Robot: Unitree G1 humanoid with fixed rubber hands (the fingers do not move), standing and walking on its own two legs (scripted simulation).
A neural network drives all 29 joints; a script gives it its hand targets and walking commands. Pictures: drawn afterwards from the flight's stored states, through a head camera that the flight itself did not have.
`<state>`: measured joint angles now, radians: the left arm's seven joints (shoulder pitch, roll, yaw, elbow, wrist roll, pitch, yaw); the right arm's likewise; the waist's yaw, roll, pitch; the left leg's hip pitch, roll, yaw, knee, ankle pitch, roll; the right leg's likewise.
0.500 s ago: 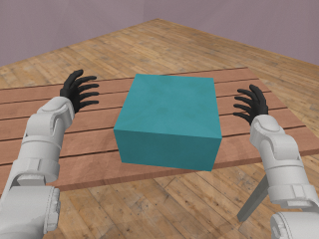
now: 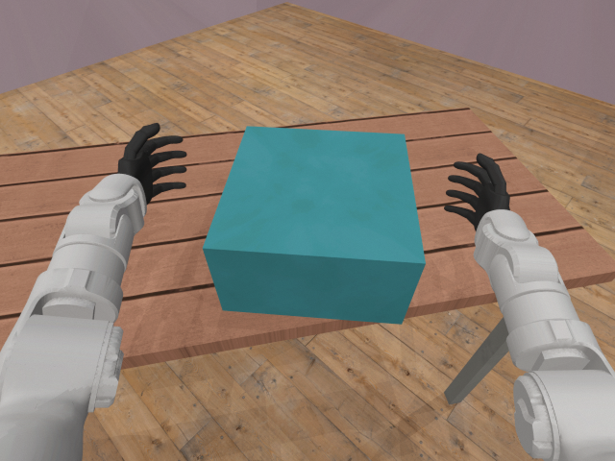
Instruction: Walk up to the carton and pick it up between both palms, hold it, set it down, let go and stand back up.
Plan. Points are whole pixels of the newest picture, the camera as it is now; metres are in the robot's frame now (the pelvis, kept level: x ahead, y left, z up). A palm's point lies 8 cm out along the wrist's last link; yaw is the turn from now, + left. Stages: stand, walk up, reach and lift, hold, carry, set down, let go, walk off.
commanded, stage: reach and lift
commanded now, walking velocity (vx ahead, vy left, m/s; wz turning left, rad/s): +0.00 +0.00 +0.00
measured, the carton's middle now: (318, 217) +0.47 -0.06 +0.05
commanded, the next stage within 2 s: none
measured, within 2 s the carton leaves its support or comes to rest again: neither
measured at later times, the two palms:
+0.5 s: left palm (161, 214) +0.45 +0.17 +0.11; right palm (481, 227) +0.37 -0.27 +0.10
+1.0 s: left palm (187, 213) +0.45 +0.13 +0.11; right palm (446, 234) +0.37 -0.23 +0.09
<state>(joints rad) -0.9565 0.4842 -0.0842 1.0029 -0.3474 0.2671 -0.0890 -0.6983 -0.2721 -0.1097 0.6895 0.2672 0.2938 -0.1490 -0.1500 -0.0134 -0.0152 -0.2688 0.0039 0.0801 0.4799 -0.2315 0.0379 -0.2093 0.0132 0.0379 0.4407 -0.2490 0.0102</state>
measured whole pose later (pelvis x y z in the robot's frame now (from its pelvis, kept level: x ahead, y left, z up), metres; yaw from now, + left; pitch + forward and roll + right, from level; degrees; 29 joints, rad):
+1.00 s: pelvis +0.00 +0.00 +0.00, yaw +0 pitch +9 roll -1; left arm -0.90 0.29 -0.09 1.18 -0.26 -0.05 -0.04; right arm -0.70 -0.15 -0.07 0.91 0.27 0.03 -0.19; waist -0.15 0.00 -0.14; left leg -0.43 0.00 0.07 0.48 -0.21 0.04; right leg -0.37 0.01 0.03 0.44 -0.23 0.01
